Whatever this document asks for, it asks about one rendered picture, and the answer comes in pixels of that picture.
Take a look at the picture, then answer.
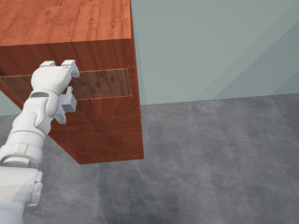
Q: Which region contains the left robot forearm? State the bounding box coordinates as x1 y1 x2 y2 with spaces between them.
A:
0 89 60 169

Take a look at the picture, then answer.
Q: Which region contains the drawer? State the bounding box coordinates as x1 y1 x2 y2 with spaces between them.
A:
0 68 131 104

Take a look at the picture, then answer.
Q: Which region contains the robot left hand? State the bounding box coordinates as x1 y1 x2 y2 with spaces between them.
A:
31 60 79 124

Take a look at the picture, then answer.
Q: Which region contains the robot left upper arm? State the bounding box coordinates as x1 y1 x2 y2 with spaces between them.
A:
0 166 43 224

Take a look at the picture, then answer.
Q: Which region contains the cabinet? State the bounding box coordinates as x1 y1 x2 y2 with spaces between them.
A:
0 0 144 164

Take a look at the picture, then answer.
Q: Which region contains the handle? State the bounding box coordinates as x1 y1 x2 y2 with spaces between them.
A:
59 86 77 113

